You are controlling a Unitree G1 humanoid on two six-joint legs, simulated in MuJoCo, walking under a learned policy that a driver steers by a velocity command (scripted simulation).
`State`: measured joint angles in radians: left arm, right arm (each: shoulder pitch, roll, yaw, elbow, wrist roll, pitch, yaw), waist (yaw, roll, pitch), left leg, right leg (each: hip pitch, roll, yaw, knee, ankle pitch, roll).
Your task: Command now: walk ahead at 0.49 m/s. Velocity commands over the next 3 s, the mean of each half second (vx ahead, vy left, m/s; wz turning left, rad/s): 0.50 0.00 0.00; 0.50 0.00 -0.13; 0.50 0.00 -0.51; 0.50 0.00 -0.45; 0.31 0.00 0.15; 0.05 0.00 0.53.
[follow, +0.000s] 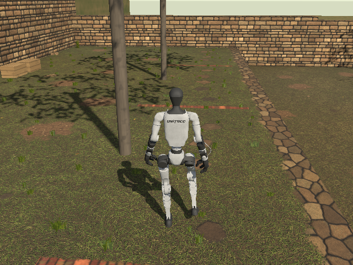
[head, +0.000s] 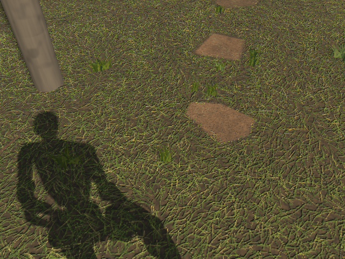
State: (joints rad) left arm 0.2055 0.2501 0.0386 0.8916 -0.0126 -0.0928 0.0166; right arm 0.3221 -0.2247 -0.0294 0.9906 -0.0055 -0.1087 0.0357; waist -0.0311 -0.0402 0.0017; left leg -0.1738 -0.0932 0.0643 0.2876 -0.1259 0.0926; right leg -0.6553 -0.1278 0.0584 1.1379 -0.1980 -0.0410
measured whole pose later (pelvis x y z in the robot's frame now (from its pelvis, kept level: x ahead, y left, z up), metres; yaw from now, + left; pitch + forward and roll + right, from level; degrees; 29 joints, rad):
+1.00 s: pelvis +0.55 -0.02 -0.01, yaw -4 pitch +2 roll +0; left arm 0.34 0.25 0.06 0.97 -0.04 -0.08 0.01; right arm 0.14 -0.24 -0.05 0.88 0.00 -0.12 0.02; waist 0.01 -0.03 0.02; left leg -0.35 0.00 0.10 0.48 -0.16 0.04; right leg -0.40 -0.03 0.06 1.18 -0.38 -0.05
